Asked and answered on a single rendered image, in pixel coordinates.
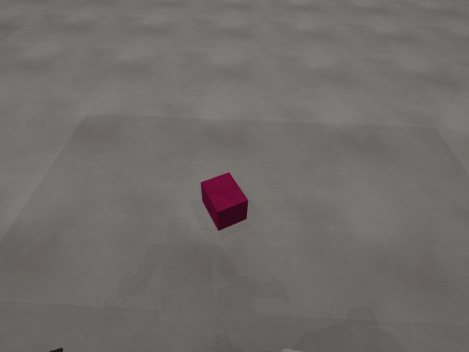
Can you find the carton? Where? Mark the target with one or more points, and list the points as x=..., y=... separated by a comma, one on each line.
x=224, y=201

